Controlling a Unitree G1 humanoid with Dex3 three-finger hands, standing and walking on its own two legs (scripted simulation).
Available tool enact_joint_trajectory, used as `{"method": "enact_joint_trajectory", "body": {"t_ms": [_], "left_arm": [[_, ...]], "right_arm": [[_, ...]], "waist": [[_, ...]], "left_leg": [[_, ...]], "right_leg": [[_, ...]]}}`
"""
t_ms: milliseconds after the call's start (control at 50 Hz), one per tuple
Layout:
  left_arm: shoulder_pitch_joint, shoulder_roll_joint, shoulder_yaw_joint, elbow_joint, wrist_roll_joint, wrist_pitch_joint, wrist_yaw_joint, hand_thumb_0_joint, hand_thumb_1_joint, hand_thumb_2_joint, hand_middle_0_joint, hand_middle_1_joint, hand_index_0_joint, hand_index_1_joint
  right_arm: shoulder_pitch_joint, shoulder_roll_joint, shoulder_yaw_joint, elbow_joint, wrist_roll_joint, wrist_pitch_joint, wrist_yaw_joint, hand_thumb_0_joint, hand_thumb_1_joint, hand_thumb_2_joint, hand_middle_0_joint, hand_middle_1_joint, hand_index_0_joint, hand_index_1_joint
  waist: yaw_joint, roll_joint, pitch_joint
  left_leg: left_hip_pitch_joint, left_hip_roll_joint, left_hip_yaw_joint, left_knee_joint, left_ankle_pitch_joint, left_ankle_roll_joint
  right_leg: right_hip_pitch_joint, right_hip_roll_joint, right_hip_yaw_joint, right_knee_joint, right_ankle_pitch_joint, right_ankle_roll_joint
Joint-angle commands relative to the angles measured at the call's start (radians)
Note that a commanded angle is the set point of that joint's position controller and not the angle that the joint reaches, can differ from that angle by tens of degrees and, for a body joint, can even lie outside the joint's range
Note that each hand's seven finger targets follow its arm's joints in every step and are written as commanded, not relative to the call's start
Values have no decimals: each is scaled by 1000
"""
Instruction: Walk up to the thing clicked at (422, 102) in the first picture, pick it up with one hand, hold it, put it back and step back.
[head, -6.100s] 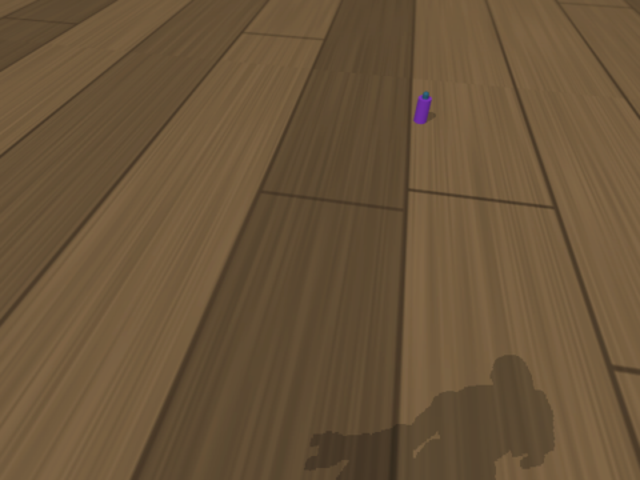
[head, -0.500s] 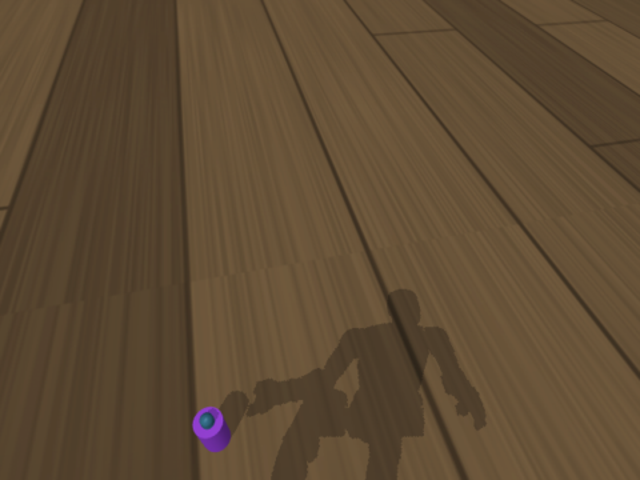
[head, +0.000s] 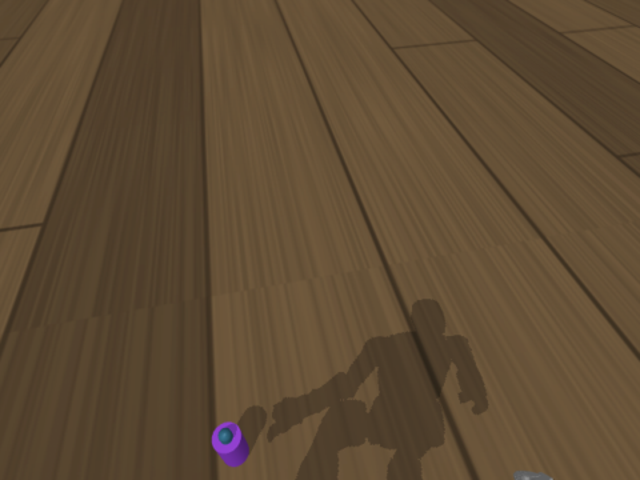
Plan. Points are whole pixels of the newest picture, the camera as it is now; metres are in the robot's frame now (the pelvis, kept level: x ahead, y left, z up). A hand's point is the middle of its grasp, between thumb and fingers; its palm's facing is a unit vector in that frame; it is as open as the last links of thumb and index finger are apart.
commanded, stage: walk up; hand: left
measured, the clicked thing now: (230, 443) +0.36 +0.26 -0.69
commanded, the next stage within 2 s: stand in 0.80 s
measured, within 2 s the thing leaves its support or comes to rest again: neither
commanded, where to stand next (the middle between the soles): +0.04 -0.01 m, yaw +0 degrees
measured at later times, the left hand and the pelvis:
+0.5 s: hand out of the picture +0.09 +0.25 -0.16, palm faces -0.03 -0.95 -0.30, open 7.4 cm; pelvis +0.01 +0.01 +0.00, yaw -1 degrees
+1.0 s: hand out of the picture +0.09 +0.25 -0.15, palm faces -0.02 -0.94 -0.33, open 7.4 cm; pelvis +0.03 +0.00 +0.00, yaw +0 degrees
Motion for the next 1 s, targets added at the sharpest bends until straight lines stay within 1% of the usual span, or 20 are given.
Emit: {"method": "enact_joint_trajectory", "body": {"t_ms": [0,80,140,200,240,300,360,380,440,480,540,600,660,760,780,800,820,860,920,980], "left_arm": [[-65,208,39,-50,1,-25,11,0,900,900,-200,-300,-200,-300],[-70,208,43,-44,5,-23,13,0,900,900,-200,-300,-200,-300],[-74,210,46,-45,6,-22,13,0,900,900,-200,-300,-200,-300],[-86,205,49,-48,6,-18,13,0,900,900,-200,-300,-200,-300],[-78,204,48,-44,5,-15,12,0,900,900,-200,-300,-200,-300],[-81,202,49,-46,8,-12,10,0,900,900,-200,-300,-200,-300],[-86,201,51,-48,11,-11,8,0,900,900,-200,-300,-200,-300],[-74,199,51,-47,9,-11,8,0,900,900,-200,-300,-200,-300],[-75,194,51,-46,9,-10,7,0,900,900,-200,-300,-200,-300],[-70,194,50,-44,9,-12,7,0,900,900,-200,-300,-200,-300],[-82,196,52,-44,10,-12,9,0,900,900,-200,-300,-200,-300],[-74,193,49,-47,9,-16,10,0,900,900,-200,-300,-200,-300],[-76,195,51,-46,9,-15,12,0,900,900,-200,-300,-200,-300],[-71,190,51,-39,6,-12,13,0,900,900,-200,-300,-200,-300],[-63,193,43,-43,18,-14,15,0,900,900,-200,-300,-200,-300],[-63,198,45,-40,20,-15,15,0,900,900,-200,-300,-200,-300],[-60,199,44,-41,20,-15,16,0,900,900,-200,-300,-200,-300],[-55,201,43,-41,22,-17,17,0,900,900,-200,-300,-200,-300],[-57,204,43,-47,22,-19,19,0,900,900,-200,-300,-200,-300],[-57,201,41,-52,18,-23,20,0,900,900,-200,-300,-200,-300]], "right_arm": [[-36,-211,-40,-29,-3,-15,-15,0,-900,-900,200,300,200,300],[-48,-211,-39,-18,-7,-16,-14,0,-900,-900,200,300,200,300],[-45,-209,-38,-14,-8,-18,-14,0,-900,-900,200,300,200,300],[-39,-208,-37,-7,-10,-20,-15,0,-900,-900,200,300,200,300],[-44,-210,-38,-8,-11,-19,-16,0,-900,-900,200,300,200,300],[-41,-213,-39,-9,-14,-19,-15,0,-900,-900,200,300,200,300],[-29,-214,-39,-8,-16,-21,-16,0,-900,-900,200,300,200,300],[-31,-215,-39,-11,-14,-22,-15,0,-900,-900,200,300,200,300],[-22,-219,-42,-8,-15,-24,-17,0,-900,-900,200,300,200,300],[-19,-214,-41,-11,-14,-23,-17,0,-900,-900,200,300,200,300],[-8,-213,-45,-6,-14,-22,-18,0,-900,-900,200,300,200,300],[-6,-211,-44,-7,-12,-22,-18,0,-900,-900,200,300,200,300],[-6,-209,-45,-8,-11,-19,-18,0,-900,-900,200,300,200,300],[-12,-208,-46,-4,-11,-18,-19,0,-900,-900,200,300,200,300],[-1,-205,-45,-4,-21,-15,-18,0,-900,-900,200,300,200,300],[-10,-207,-46,-5,-22,-13,-19,0,-900,-900,200,300,200,300],[-15,-204,-47,-10,-21,-11,-18,0,-900,-900,200,300,200,300],[-12,-204,-46,-12,-20,-9,-16,0,-900,-900,200,300,200,300],[-10,-203,-46,-15,-20,-10,-16,0,-900,-900,200,300,200,300],[-12,-201,-46,-16,-19,-12,-14,0,-900,-900,200,300,200,300]], "waist": [[-22,-74,-102],[-20,-54,-97],[-19,-48,-118],[-20,-18,-112],[-17,-11,-94],[-22,-2,-69],[-25,5,-83],[-20,10,-90],[-23,11,-97],[-25,-6,-91],[-35,-24,-105],[-32,-32,-136],[-33,-39,-126],[-30,-29,-111],[-34,-11,-119],[-33,-10,-100],[-31,-19,-97],[-32,-20,-86],[-36,-24,-83],[-34,-28,-88]], "left_leg": [[87,93,-95,-79,33,37],[71,98,-95,-101,33,36],[82,101,-89,-102,56,34],[48,105,-94,-124,43,31],[44,103,-98,-134,10,32],[11,103,-111,-155,-87,33],[-4,106,-117,-167,-117,34],[12,108,-118,-165,-109,34],[2,110,-123,-172,-101,34],[8,101,-120,-162,-91,34],[34,102,-111,-148,-37,33],[73,101,-97,-125,34,36],[72,100,-93,-121,51,34],[71,102,-97,-129,63,33],[59,103,-95,-143,2,26],[49,100,-99,-148,-38,26],[44,96,-103,-149,-58,25],[44,99,-106,-149,-65,28],[58,97,-100,-138,-34,28],[68,96,-100,-130,17,26]], "right_leg": [[-26,-137,145,-143,20,-15],[-2,-130,134,-150,20,-13],[19,-133,134,-146,54,-13],[50,-130,125,-138,55,-12],[34,-125,125,-144,26,-11],[20,-116,125,-148,-21,-14],[41,-115,129,-139,-18,-16],[38,-115,128,-136,-15,-17],[53,-114,123,-130,3,-16],[44,-114,129,-137,4,-14],[38,-116,126,-137,16,-16],[48,-124,127,-139,65,-13],[47,-126,123,-140,80,-9],[44,-124,120,-136,84,-9],[45,-123,112,-139,20,-7],[36,-123,117,-143,6,-9],[25,-118,111,-142,-32,-6],[11,-121,111,-145,-27,-5],[1,-127,117,-146,-13,-10],[7,-126,116,-147,6,-6]]}}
